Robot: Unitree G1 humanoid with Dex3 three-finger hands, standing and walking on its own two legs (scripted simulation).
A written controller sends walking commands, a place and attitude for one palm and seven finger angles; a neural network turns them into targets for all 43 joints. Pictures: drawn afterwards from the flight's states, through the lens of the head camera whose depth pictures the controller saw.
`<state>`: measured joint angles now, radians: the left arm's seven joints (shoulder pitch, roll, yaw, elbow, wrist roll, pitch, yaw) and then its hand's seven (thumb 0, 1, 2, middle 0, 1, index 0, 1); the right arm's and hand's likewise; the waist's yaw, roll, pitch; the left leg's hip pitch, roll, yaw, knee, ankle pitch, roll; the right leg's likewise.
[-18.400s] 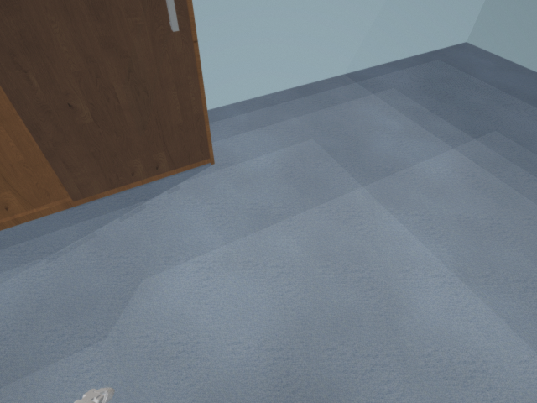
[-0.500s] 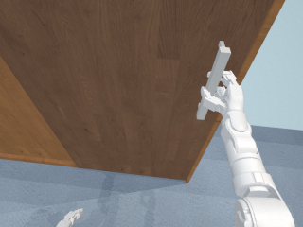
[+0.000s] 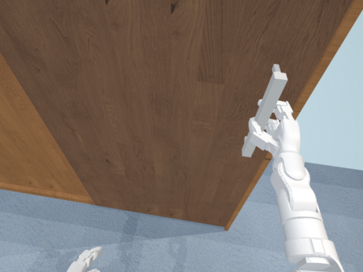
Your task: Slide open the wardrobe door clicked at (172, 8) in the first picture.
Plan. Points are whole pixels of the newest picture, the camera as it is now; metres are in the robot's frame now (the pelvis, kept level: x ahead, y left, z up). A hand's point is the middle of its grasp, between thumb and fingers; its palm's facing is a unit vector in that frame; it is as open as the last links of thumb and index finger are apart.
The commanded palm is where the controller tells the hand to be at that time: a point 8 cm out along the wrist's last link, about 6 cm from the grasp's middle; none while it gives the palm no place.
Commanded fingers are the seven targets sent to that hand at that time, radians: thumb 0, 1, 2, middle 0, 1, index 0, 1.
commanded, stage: tug the door sideways, standing still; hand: right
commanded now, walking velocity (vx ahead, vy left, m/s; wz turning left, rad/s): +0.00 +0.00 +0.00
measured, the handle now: (259, 115) +0.46 -0.13 +0.12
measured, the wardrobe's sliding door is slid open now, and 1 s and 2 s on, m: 0.00 0.00 0.05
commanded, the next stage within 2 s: step sideways, sliding the door along in 0.56 s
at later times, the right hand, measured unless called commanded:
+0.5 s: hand (251, 129) +0.40 -0.10 +0.13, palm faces +0.08 +1.00 +0.01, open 6.0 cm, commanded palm +0.37 -0.11 +0.13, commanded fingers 0.00 -0.90 -0.90 0.45 1.40 0.45 1.40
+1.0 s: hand (251, 129) +0.41 -0.10 +0.12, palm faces +0.10 +0.99 -0.12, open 6.2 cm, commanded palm +0.39 -0.11 +0.13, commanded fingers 0.00 -0.90 -0.90 0.45 1.40 0.45 1.40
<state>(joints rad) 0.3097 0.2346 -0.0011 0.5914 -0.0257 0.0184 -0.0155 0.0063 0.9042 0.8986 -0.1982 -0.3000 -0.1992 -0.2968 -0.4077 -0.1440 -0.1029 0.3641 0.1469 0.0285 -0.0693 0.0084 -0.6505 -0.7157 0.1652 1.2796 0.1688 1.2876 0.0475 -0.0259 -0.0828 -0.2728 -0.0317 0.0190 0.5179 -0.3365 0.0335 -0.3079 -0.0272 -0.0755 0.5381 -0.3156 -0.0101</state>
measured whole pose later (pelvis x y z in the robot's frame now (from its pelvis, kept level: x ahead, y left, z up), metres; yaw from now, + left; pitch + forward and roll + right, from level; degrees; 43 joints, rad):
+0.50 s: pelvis +0.01 -0.01 +0.00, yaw -5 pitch +6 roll +1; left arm 0.23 0.21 -0.01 0.62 0.00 0.03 -0.01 0.00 0.90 0.90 -0.20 -0.30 -0.20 -0.30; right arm -0.49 -0.04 0.04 0.35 0.11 0.06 -0.15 0.01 -0.72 -0.85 0.28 1.35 0.30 1.37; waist 0.00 -0.03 -0.05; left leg -0.27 -0.01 0.07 0.56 -0.36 0.02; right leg -0.34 0.01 0.03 0.59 -0.34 -0.01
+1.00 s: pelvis -0.01 +0.03 -0.01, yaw -3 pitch -1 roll +1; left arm 0.24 0.20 -0.02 0.66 -0.03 0.06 0.08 0.00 0.90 0.90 -0.20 -0.30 -0.20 -0.30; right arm -0.66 -0.20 0.01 0.65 0.14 -0.03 -0.11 -0.01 -0.69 -0.82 0.35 1.33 0.27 1.40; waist 0.00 -0.06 0.07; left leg -0.35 -0.03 0.03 0.68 -0.40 0.02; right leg -0.25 -0.07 0.03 0.67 -0.39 0.03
